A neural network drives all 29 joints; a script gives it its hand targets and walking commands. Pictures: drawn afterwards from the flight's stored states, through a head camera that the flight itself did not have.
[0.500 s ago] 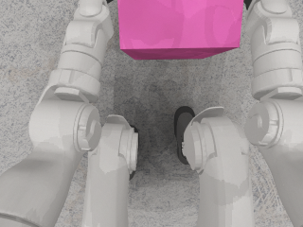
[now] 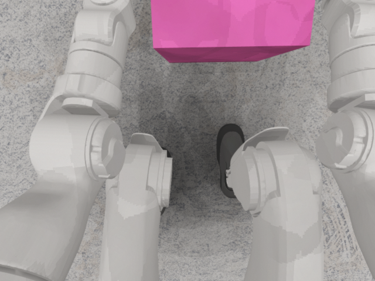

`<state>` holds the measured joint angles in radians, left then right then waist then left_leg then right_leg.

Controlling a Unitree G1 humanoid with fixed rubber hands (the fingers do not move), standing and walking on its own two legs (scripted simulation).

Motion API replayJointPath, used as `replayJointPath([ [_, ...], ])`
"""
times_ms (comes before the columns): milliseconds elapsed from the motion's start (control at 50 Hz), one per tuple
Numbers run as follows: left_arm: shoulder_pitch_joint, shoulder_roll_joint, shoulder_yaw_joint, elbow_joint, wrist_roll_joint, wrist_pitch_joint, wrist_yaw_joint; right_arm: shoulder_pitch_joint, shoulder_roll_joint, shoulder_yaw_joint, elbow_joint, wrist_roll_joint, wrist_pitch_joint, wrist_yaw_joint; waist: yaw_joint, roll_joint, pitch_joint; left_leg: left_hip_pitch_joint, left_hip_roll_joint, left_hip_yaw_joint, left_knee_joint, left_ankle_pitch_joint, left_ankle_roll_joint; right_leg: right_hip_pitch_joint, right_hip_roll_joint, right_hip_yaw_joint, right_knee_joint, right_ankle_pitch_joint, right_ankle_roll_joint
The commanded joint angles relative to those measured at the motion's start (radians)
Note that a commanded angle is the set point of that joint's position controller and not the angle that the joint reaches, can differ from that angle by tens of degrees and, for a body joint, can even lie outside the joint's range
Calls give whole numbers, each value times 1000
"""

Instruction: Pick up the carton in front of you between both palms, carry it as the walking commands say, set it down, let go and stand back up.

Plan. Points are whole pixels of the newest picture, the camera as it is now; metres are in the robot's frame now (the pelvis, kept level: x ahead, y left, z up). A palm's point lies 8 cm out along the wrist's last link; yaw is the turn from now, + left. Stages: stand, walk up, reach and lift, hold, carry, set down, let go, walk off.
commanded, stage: set down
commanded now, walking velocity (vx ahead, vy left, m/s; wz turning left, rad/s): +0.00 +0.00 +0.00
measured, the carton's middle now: out of the picture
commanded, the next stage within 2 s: let go in 1.54 s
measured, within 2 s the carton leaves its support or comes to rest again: neither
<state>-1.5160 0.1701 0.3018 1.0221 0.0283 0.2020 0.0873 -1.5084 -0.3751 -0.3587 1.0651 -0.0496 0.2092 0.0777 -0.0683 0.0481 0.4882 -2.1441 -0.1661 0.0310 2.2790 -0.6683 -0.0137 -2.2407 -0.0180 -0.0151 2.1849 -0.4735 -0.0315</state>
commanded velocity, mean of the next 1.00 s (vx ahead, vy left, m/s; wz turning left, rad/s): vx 0.00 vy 0.00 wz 0.00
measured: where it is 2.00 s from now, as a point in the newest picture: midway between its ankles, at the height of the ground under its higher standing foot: (193, 183)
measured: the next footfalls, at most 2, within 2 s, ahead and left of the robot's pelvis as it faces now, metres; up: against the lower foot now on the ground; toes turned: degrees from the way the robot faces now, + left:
none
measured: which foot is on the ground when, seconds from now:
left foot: down 0.00-1.00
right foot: down 0.00-1.00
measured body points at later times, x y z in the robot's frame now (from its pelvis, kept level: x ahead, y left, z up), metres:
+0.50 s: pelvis +0.01 +0.00 +0.00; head +0.39 -0.03 +0.23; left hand +0.58 +0.12 -0.18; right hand +0.55 -0.28 -0.19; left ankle +0.10 +0.10 -0.33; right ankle +0.14 -0.11 -0.33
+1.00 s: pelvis +0.01 -0.01 +0.11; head +0.36 -0.07 +0.39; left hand +0.60 +0.09 -0.01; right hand +0.56 -0.28 -0.01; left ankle +0.10 +0.10 -0.33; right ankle +0.14 -0.11 -0.33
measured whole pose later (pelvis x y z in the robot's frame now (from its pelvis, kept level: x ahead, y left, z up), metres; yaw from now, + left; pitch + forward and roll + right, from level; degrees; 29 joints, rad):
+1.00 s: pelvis +0.01 -0.01 +0.11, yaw +0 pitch +42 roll +5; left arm -1.38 0.24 0.26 0.92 -0.04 0.23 0.13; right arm -1.39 -0.40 -0.26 0.96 0.05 0.21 -0.02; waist -0.05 0.04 0.15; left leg -2.01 -0.10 0.03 1.87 -0.60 -0.02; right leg -2.13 0.03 0.01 1.81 -0.42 -0.04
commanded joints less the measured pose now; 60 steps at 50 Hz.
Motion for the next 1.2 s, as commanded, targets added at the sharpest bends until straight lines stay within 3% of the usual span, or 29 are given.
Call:
replayJointPath([
  [0, -418, -676, -230, -35, -18, 7, -205, -360, 737, 209, 42, 27, 22, 188, -45, 60, -790, 140, -2, 1, -242, 59, 19, 517, 86, 51, -133, 61, -28],
  [20, -447, -659, -226, -48, -22, 5, -195, -366, 722, 216, 85, 43, 23, 196, 2, 52, -766, 139, 5, 11, -241, 70, 14, 532, 81, 59, -139, 83, -25],
  [60, -453, -625, -246, -48, -46, 10, -194, -333, 668, 151, 82, 11, 16, 191, -82, 73, -719, 185, 5, -36, -252, 55, 17, 452, 58, 37, -93, 46, -29],
  [160, -388, -466, -142, -9, 0, 14, -169, -315, 488, 89, 95, -39, 11, 167, -47, 30, -672, 167, 11, 0, -273, 19, 14, 542, 64, 38, -126, 14, -26],
  [220, -323, -170, -114, 15, -26, -36, -77, -280, 193, 63, 106, -2, -51, 70, -42, 9, -754, 302, 38, -16, -238, 92, 9, 578, 42, 34, -93, 64, 9],
  [240, -300, -16, -129, -37, -30, -52, -41, -212, -4, -21, 142, -31, -81, 25, -101, 76, -715, 263, 68, -35, -273, 101, 6, 586, 35, 29, -68, 149, 10],
  [260, -280, 190, -37, -39, 13, -75, 5, -212, -114, -14, 91, -15, -101, -22, -26, 20, -794, 293, 46, 14, -253, 123, -8, 632, 33, 45, -91, 150, 19],
  [320, -311, 238, -112, -32, -80, -93, 39, -335, -281, 20, 47, 88, -169, -103, -48, 14, -1010, 299, 73, -15, -206, 278, -32, 653, 11, 50, -79, 284, 17],
  [360, -301, 236, -186, -36, -149, -102, 47, -373, -305, 98, 79, 202, -186, -107, -24, 28, -1058, 279, 87, 1, -209, 269, -34, 720, 17, 65, -65, 321, 12],
  [440, -249, 187, -301, -16, -264, -96, 35, -255, -291, 146, 99, 216, -194, -88, -134, -36, -1207, 302, 95, -22, -210, 319, -33, 821, -7, 29, -49, 398, 7],
  [460, -219, 245, -247, -1, -206, -94, 40, -243, -294, 105, 149, 244, -177, -84, -20, 32, -1180, 279, 91, -11, -233, 339, -46, 702, 6, 53, -61, 370, 3],
  [480, -323, 268, -247, -166, -250, -97, 45, -249, -315, 99, 6, 194, -185, -88, -141, 12, -1326, 375, 107, -50, -215, 420, -39, 770, -4, 43, -62, 472, 2],
  [500, -294, 244, -301, -203, -267, -100, 48, -241, -335, 87, 1, 222, -191, -94, -119, 96, -1500, 518, 107, -39, -209, 512, -57, 833, 2, 47, -66, 528, -5],
  [560, -217, 264, -254, -108, -244, -63, 60, -224, -296, 135, 21, 231, -141, -90, -54, -5, -1482, 491, 83, -14, -251, 381, -32, 873, 7, 26, -118, 417, 8],
  [580, -272, 235, -223, -347, -224, -64, 67, -277, -300, 162, -161, 280, -140, -89, -38, 67, -1594, 501, 85, 6, -260, 394, -40, 940, 10, 50, -112, 468, -7],
  [600, -233, 261, -190, -171, -228, -50, 70, -257, -267, 196, -72, 245, -114, -93, -23, -79, -1591, 435, 75, 20, -260, 369, -29, 1054, 33, 61, -142, 501, 6],
  [640, -159, 260, -142, -210, -171, -26, 74, -226, -275, 186, -170, 229, -89, -96, 6, -110, -1607, 421, 60, 51, -308, 292, -16, 1090, 37, 31, -185, 400, 21],
  [740, -141, 174, -109, -192, -135, -6, 52, -170, -182, 140, -181, 181, -67, -89, -49, -90, -1488, 346, 54, 22, -392, 285, -6, 936, 59, 20, -275, 421, 19],
  [780, -110, 211, -60, -137, -68, -9, 45, -157, -143, 129, -99, 158, -46, -94, 18, -61, -1367, 296, 58, 33, -446, 195, -4, 900, 52, 41, -314, 338, 25],
  [840, -107, 235, -11, -222, -80, -19, 42, -133, -147, 102, -202, 99, -42, -101, -3, -168, -1493, 267, 49, 41, -520, 215, -1, 1069, 64, 49, -405, 396, 33],
  [880, -131, 165, -43, -179, -63, -1, 35, -144, -87, 133, -184, 128, -20, -92, 32, -72, -1424, 315, 41, 52, -560, 204, -2, 1033, 74, 49, -446, 347, 18],
  [1040, -28, 126, -69, -154, -112, 10, 11, -77, -108, 127, -147, 101, -16, -94, -26, -104, -1451, 293, 53, 30, -685, 213, -21, 1169, 56, 41, -576, 376, 42],
  [1060, -52, 226, 15, -69, -38, 0, 8, -126, -121, 108, -157, 104, -22, -103, 65, -127, -1397, 257, 55, 27, -692, 208, -7, 1131, 57, 87, -604, 368, 47],
  [1080, -37, 221, -13, -233, -45, -20, 6, -88, -148, 30, -179, 64, -41, -107, -2, -70, -1506, 336, 53, 10, -722, 250, -18, 1140, 54, 61, -582, 426, 35],
  [1100, -28, 216, -5, -159, -46, -18, 0, -113, -111, 123, -226, 108, -24, -112, 69, -90, -1492, 261, 55, 44, -705, 265, -19, 1273, 52, 128, -630, 530, 29],
  [1120, -32, 268, 10, -196, -74, -17, -3, -78, -82, 123, -156, 111, -17, -97, 37, -216, -1556, 278, 61, 28, -779, 226, 1, 1348, 58, 76, -623, 523, 51],
  [1140, -48, 239, -9, -193, -56, -5, -5, -98, -160, 44, -232, 80, -27, -101, -14, -115, -1546, 294, 60, 18, -768, 245, -16, 1307, 59, 82, -634, 443, 53],
  [1160, -12, 255, 14, -211, -67, -10, -12, -122, -137, 90, -284, 93, -21, -99, 68, -173, -1548, 378, 51, 24, -797, 280, -4, 1306, 65, 77, -680, 440, 56],
  [1180, -59, 259, -31, -234, -65, -5, -13, -81, -128, 93, -208, 93, -9, -91, 14, -151, -1581, 353, 54, 22, -844, 276, -17, 1323, 68, 48, -652, 509, 51],
])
